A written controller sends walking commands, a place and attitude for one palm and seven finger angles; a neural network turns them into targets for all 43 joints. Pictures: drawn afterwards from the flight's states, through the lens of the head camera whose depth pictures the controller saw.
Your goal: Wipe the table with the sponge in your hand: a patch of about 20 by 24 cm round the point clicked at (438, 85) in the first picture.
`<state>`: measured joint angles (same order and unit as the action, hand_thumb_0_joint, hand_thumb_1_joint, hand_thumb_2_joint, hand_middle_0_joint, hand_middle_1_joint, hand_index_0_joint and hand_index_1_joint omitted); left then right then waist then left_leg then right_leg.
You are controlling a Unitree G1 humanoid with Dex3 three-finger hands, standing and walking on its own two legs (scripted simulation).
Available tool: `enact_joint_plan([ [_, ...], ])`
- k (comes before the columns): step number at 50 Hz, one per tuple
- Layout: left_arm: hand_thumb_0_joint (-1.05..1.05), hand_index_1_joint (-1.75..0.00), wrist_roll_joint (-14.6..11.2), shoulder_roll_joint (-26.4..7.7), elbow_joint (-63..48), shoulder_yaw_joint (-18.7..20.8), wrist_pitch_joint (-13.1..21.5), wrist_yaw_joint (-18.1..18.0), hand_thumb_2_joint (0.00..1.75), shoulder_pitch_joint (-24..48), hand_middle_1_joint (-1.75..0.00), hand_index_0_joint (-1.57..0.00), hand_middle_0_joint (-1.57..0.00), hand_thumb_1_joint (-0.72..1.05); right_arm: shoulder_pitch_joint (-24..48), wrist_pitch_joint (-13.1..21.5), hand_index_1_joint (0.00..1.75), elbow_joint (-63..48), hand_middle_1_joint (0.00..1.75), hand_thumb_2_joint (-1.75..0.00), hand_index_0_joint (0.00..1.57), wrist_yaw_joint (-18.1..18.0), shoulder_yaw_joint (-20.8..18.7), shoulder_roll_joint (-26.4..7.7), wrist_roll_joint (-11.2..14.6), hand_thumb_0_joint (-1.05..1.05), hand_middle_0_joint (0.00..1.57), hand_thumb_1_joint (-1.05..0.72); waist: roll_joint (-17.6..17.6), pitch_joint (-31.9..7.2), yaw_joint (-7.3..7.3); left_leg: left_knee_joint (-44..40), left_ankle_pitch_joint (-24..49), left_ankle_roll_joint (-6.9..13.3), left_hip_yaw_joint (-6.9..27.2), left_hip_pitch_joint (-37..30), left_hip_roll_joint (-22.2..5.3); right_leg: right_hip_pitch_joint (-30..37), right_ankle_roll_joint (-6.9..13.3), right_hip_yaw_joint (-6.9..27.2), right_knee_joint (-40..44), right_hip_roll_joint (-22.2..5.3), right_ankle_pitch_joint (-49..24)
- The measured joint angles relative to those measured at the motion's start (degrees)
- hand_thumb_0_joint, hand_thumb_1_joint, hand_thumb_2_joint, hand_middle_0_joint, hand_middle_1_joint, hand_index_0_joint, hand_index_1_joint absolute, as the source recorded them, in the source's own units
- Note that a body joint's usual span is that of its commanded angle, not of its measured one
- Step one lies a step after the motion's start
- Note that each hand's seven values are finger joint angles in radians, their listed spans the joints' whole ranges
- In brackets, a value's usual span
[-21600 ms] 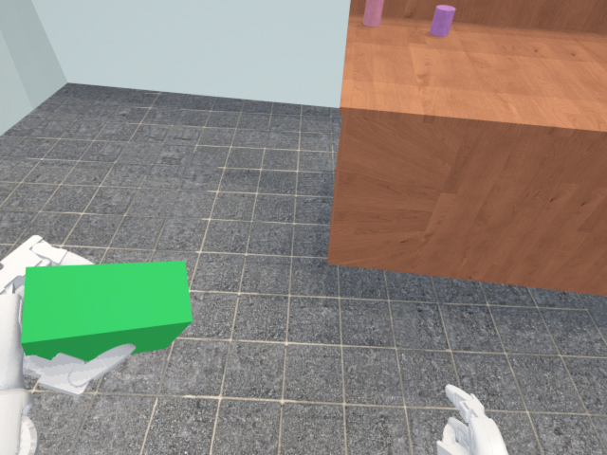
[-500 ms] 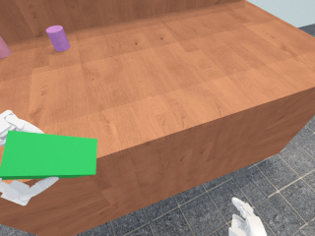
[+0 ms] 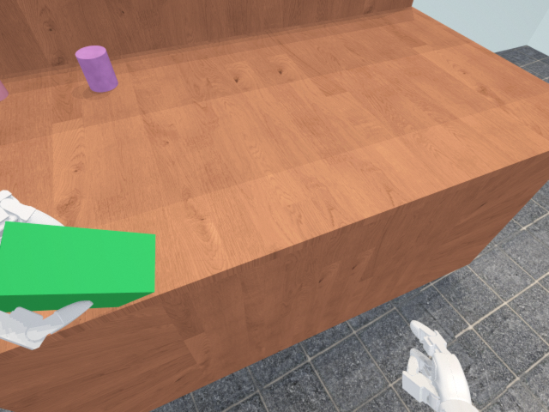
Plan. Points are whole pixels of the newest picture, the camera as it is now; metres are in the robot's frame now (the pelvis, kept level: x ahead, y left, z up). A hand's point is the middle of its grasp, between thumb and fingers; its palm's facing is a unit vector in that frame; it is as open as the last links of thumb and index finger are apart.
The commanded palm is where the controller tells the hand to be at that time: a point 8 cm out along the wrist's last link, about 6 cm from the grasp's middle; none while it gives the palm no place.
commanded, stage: come to a stop and stand still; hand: left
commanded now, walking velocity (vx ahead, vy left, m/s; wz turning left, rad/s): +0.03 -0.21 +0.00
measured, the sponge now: (96, 273) +0.24 +0.21 +0.14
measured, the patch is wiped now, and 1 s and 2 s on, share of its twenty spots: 0.00 0.00 0.00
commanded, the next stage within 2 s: look again from close up in 1.48 s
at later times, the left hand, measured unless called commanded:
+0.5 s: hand (47, 299) +0.20 +0.23 +0.16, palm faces +0.40 -0.84 -0.37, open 10.3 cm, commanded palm +0.14 +0.27 +0.18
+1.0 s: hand (17, 269) +0.24 +0.28 +0.16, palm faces +0.38 -0.83 -0.41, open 10.3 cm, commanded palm +0.16 +0.30 +0.18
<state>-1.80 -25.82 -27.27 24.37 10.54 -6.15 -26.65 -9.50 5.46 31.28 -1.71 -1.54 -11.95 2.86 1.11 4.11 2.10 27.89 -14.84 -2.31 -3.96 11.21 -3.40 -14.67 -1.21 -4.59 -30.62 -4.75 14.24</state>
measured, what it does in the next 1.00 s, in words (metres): stands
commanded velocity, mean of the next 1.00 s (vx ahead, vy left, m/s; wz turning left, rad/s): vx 0.03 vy -0.02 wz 0.00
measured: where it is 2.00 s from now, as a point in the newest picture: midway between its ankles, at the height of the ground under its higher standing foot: outside the picture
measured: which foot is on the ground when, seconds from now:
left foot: down 0.00-1.00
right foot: down 0.00-1.00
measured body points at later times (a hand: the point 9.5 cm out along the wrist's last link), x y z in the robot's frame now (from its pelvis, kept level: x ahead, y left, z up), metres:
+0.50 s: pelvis -0.02 -0.01 +0.00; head -0.01 -0.01 +0.45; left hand +0.17 +0.28 +0.18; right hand +0.16 -0.23 -0.08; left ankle +0.00 +0.14 -0.74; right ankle +0.02 -0.13 -0.74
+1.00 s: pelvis -0.02 +0.03 +0.00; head +0.02 +0.03 +0.45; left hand +0.21 +0.32 +0.18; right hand +0.15 -0.20 -0.08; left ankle +0.00 +0.14 -0.74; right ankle +0.02 -0.13 -0.74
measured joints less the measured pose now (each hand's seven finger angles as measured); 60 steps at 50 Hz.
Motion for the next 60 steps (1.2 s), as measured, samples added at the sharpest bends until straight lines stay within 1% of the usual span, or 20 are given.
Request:
enact_joint_plan([
  [3,-0.01,-1.31,-0.4,0.9,0.2,-0.2,-1.3,0.2,1.03,-1.4,-1.31,-0.74,-0.71,-0.53,-1.0,-0.2,0.30,-0.2,0.30,-0.90,0.20,0.4,1.4,1.5,-0.1,0.01,0.19,-0.91,0.2,0.2,-0.68,0.6,0.0,0.4,0.4,0.5,-0.4,0.9,-0.1,-0.5,2.2,0.5,-1.7],
  [9,-0.02,-1.31,-0.3,4.9,-2.3,-4.7,-2.5,-0.1,1.03,-0.9,-1.31,-0.74,-0.71,-0.53,-2.9,0.3,0.30,1.4,0.30,-0.90,0.21,0.1,3.8,3.5,-1.0,0.01,0.20,-0.91,1.6,0.8,-4.49,0.2,1.3,0.6,1.0,1.0,-0.4,1.2,0.3,-1.0,3.5,0.6,-3.2],
  [12,-0.02,-1.31,0.0,5.5,-2.3,-6.0,-2.7,-0.6,1.03,1.3,-1.31,-0.74,-0.71,-0.53,-3.1,0.7,0.30,2.1,0.30,-0.90,0.21,-0.2,4.5,4.1,-1.0,0.01,0.20,-0.90,1.2,0.7,-5.44,0.8,1.4,0.5,1.8,1.4,-0.6,1.3,0.6,-1.4,3.5,1.1,-3.2],
  [15,-0.02,-1.31,0.2,5.5,-1.3,-5.7,-2.7,-1.2,1.03,3.5,-1.31,-0.74,-0.71,-0.53,-3.2,1.1,0.30,2.6,0.30,-0.90,0.21,-0.2,4.7,4.2,-1.1,0.01,0.20,-0.90,0.1,0.0,-5.36,1.5,1.0,0.5,2.8,1.8,-1.1,1.6,0.9,-1.9,3.6,1.8,-3.3],
  [18,-0.02,-1.31,0.0,5.6,0.0,-4.8,-2.7,-1.7,1.03,4.1,-1.31,-0.74,-0.71,-0.53,-3.0,1.2,0.30,2.8,0.30,-0.90,0.21,-0.2,4.7,3.8,-1.1,0.01,0.20,-0.90,-1.4,-1.0,-4.66,2.2,0.3,0.5,3.3,2.2,-1.9,1.7,1.2,-2.3,4.1,2.6,-3.4],
  [23,-0.02,-1.31,-0.7,6.6,1.3,-4.7,-3.2,-1.6,1.03,2.8,-1.31,-0.74,-0.71,-0.53,-2.3,0.8,0.30,2.8,0.30,-0.90,0.21,-0.4,3.7,1.3,-1.3,0.01,0.20,-0.90,-3.1,-2.1,-3.48,2.6,0.1,1.5,4.5,2.8,-1.8,1.0,1.8,-1.2,4.8,4.1,-3.8],
  [28,-0.02,-1.31,-1.2,6.2,1.8,-6.0,-3.6,-0.9,1.03,1.7,-1.31,-0.74,-0.71,-0.53,-2.1,0.2,0.30,2.9,0.30,-0.90,0.21,-0.9,2.1,-1.0,-1.0,0.01,0.20,-0.91,-2.4,-1.5,-1.34,1.1,0.6,-0.1,4.2,2.3,-1.6,0.9,1.7,-0.9,4.9,3.8,-3.7],
  [33,-0.02,-1.31,-1.5,4.2,-1.0,-4.9,-3.1,-1.0,1.03,-1.8,-1.31,-0.74,-0.71,-0.53,-2.8,0.1,0.30,1.9,0.30,-0.90,0.20,-1.4,0.7,-2.0,-0.6,0.01,0.20,-0.91,-1.2,-0.3,-0.21,0.0,1.0,-0.4,3.8,1.8,-1.2,0.9,1.4,-0.5,5.3,3.4,-3.8],
  [39,-0.02,-1.31,-1.4,2.9,-2.7,-3.3,-2.0,-1.7,1.03,-3.1,-1.31,-0.74,-0.71,-0.53,-3.5,0.7,0.30,1.9,0.30,-0.90,0.20,-1.6,0.3,-1.7,-0.4,0.01,0.19,-0.91,-0.8,0.2,-1.18,-0.2,0.9,0.0,3.5,1.7,-0.6,1.1,0.7,-0.2,5.9,2.9,-4.0],
  [40,-0.02,-1.31,0.5,1.1,-1.8,-2.6,-1.8,-0.2,1.03,0.0,-1.31,-0.74,-0.71,-0.53,-4.4,1.7,0.30,1.7,0.30,-0.90,0.20,-1.8,-0.2,-1.4,-1.4,0.01,0.19,-0.91,-0.9,0.6,-2.93,0.7,0.7,0.3,3.3,2.3,-0.8,0.8,0.6,-0.1,5.7,3.0,-4.1],
  [41,-0.02,-1.31,1.8,-1.9,0.7,-1.2,-0.7,1.3,1.03,5.3,-1.31,-0.74,-0.71,-0.53,-4.8,2.7,0.30,2.3,0.30,-0.90,0.20,-1.9,-0.4,-1.2,-1.8,0.01,0.19,-0.91,-0.7,1.3,-4.77,1.6,0.5,0.3,3.3,2.9,-0.8,0.3,0.6,0.0,5.0,3.0,-4.0],
  [42,-0.02,-1.31,2.0,-4.2,3.5,0.6,0.6,1.9,1.03,10.3,-1.31,-0.74,-0.71,-0.53,-4.3,3.0,0.30,3.2,0.30,-0.90,0.20,-1.6,-0.1,-0.9,-2.0,0.01,0.19,-0.91,-0.3,2.1,-5.88,1.9,0.4,0.2,3.1,3.1,-0.7,-0.2,0.7,0.2,4.2,2.9,-3.9],
  [43,-0.02,-1.31,1.7,-5.4,6.4,2.5,1.8,1.7,1.03,14.2,-1.31,-0.74,-0.71,-0.53,-3.5,3.1,0.30,4.0,0.30,-0.90,0.20,-1.1,0.4,-0.8,-2.2,0.01,0.19,-0.91,0.0,2.5,-6.46,2.0,0.4,0.1,2.7,3.2,-0.7,-0.7,0.7,0.6,3.7,2.8,-3.9],
  [45,-0.02,-1.31,0.4,-4.9,10.5,4.9,2.5,0.8,1.03,17.8,-1.31,-0.74,-0.71,-0.53,-2.3,3.6,0.30,4.3,0.30,-0.90,0.20,0.2,1.1,-0.6,-2.0,0.01,0.19,-0.91,-0.1,2.9,-6.37,2.0,0.5,0.5,1.6,3.0,-0.4,-1.1,0.3,1.7,3.6,2.6,-4.2],
  [47,-0.02,-1.31,-0.7,-1.2,11.0,4.5,1.5,-0.1,1.03,15.9,-1.31,-0.74,-0.71,-0.53,-2.1,4.1,0.30,3.6,0.30,-0.90,0.20,1.6,1.2,-0.5,-1.5,0.01,0.20,-0.91,-1.0,2.5,-5.38,1.5,0.4,1.3,0.3,2.3,0.0,-0.7,-0.5,3.0,4.4,2.2,-4.8],
  [50,-0.01,-1.31,-0.1,5.2,7.6,-1.7,-0.2,0.4,1.03,8.3,-1.31,-0.74,-0.71,-0.52,-2.8,4.5,0.30,2.2,0.30,-0.90,0.21,2.6,1.5,-0.1,-1.2,0.01,0.20,-0.91,-2.1,1.6,-3.71,1.3,-0.2,2.5,-1.1,1.4,0.8,-0.1,-1.6,4.3,5.0,1.4,-4.9],
  [52,-0.01,-1.31,0.8,7.4,5.5,-6.2,-0.8,1.3,1.03,3.2,-1.31,-0.74,-0.71,-0.52,-3.1,4.3,0.30,2.0,0.30,-0.90,0.21,2.6,2.2,0.8,-1.2,0.01,0.20,-0.91,-1.7,1.3,-2.88,1.3,-0.7,3.0,-1.7,0.9,1.3,0.3,-2.2,4.9,4.9,1.0,-4.5],
  [55,-0.01,-1.31,1.6,7.2,3.5,-9.0,-1.0,2.3,1.03,-0.6,-1.31,-0.74,-0.71,-0.52,-3.9,3.9,0.30,1.7,0.30,-0.90,0.21,1.9,3.3,2.6,-1.6,0.01,0.20,-0.91,0.5,1.6,-2.58,1.4,-1.1,3.4,-1.7,0.4,1.7,0.7,-2.5,5.0,4.7,0.6,-4.0],
  [57,-0.01,-1.31,1.6,5.4,2.4,-7.9,-1.0,1.9,1.03,-0.3,-1.31,-0.74,-0.71,-0.52,-4.2,3.8,0.30,1.4,0.30,-0.90,0.21,1.5,3.9,3.6,-1.7,0.01,0.20,-0.91,2.2,2.3,-3.11,1.5,-1.3,3.4,-1.4,0.3,1.8,1.0,-2.4,4.7,4.5,0.5,-3.8],
  [60,-0.02,-1.31,1.2,3.2,1.3,-4.4,-0.6,0.5,1.03,3.0,-1.31,-0.74,-0.71,-0.53,-4.3,4.2,0.30,1.0,0.30,-0.90,0.21,1.3,4.1,3.8,-1.8,0.01,0.20,-0.90,3.1,3.3,-4.24,2.4,-1.6,3.4,-0.6,0.7,1.6,1.5,-2.2,3.8,4.9,0.6,-3.8],
])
